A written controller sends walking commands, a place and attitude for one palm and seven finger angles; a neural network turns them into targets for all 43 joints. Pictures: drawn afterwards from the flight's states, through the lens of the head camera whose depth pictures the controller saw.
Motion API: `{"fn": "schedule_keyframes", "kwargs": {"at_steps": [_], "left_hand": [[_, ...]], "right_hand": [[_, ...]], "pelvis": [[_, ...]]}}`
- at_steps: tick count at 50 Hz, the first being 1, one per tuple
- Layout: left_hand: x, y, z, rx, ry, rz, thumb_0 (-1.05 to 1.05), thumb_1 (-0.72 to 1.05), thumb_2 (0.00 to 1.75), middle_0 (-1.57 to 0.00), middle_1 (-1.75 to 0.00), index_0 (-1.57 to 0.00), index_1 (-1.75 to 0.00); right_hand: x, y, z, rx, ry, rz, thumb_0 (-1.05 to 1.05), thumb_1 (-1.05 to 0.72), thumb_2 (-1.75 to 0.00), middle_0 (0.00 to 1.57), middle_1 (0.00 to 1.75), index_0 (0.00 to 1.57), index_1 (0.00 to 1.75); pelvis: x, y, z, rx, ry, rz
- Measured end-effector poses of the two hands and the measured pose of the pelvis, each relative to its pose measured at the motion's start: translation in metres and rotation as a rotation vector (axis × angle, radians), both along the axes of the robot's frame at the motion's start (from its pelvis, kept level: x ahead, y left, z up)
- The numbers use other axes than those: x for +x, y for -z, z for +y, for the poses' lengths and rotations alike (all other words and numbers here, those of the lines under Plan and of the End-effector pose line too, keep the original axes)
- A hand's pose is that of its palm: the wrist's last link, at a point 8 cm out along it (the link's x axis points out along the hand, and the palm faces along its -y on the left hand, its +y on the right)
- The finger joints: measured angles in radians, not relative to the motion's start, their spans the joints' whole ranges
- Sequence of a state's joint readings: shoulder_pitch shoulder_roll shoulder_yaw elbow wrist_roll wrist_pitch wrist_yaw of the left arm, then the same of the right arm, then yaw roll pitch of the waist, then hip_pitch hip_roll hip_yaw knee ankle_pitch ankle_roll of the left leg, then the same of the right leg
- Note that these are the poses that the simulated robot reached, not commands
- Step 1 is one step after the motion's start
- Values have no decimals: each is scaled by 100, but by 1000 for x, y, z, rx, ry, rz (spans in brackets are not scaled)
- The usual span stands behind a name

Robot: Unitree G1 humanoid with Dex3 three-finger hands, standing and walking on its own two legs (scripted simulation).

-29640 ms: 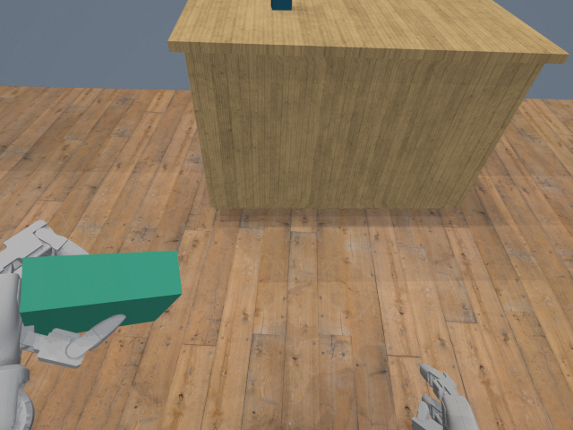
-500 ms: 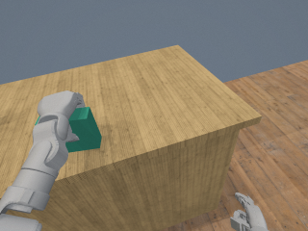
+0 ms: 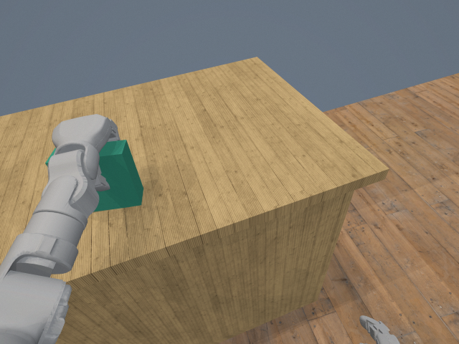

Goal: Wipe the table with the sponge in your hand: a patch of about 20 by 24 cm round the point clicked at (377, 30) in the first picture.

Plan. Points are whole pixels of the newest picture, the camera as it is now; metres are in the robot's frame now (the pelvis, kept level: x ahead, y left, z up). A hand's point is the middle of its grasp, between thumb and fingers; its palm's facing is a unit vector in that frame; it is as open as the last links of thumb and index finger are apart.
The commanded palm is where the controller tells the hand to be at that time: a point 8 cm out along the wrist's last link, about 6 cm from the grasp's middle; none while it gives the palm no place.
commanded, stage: wipe forward along the middle lane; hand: left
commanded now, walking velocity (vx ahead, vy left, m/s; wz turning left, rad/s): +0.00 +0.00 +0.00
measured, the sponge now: (104, 186) +0.37 +0.28 +0.10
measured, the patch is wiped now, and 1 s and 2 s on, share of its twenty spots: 0.95 0.95 0.95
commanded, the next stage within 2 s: slide back across to the first lane in 0.76 s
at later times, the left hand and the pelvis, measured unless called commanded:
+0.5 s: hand (96, 146) +0.42 +0.30 +0.16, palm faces -0.08 -0.02 -1.00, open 9.3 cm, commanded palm +0.41 +0.31 +0.20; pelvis +0.01 +0.00 +0.00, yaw +0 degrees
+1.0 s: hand (90, 135) +0.45 +0.33 +0.16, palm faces -0.08 -0.03 -1.00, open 9.3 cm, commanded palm +0.43 +0.34 +0.21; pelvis +0.02 +0.02 +0.00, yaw -2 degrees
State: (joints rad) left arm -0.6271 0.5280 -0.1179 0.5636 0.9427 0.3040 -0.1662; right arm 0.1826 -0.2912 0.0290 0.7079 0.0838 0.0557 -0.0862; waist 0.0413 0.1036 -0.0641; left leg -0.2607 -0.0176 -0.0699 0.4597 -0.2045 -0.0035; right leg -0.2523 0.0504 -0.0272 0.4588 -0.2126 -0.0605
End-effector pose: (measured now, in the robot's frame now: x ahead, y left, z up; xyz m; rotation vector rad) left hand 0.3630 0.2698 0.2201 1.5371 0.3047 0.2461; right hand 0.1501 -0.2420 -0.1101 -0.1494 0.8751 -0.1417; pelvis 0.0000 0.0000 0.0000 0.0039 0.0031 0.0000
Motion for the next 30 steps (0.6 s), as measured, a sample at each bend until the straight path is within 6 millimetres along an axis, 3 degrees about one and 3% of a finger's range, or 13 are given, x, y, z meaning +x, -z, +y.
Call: {"fn": "schedule_keyframes", "kwargs": {"at_steps": [20, 30], "left_hand": [[31, 1, 14, 0, -12, 43, -1, -55, 111, -84, -130, -91, -138], [49, -1, 25, 0, -16, 59, -1, -55, 111, -83, -131, -90, -139]], "right_hand": [[-11, 1, -12, -28, 38, 71, 1, -91, -90, 20, 30, 20, 30], [-29, 5, -15, -42, 67, 129, 1, -91, -90, 20, 30, 20, 30]], "pelvis": [[9, -1, 0, -6, 2, 34], [10, -2, 2, -9, 6, 61]]}}
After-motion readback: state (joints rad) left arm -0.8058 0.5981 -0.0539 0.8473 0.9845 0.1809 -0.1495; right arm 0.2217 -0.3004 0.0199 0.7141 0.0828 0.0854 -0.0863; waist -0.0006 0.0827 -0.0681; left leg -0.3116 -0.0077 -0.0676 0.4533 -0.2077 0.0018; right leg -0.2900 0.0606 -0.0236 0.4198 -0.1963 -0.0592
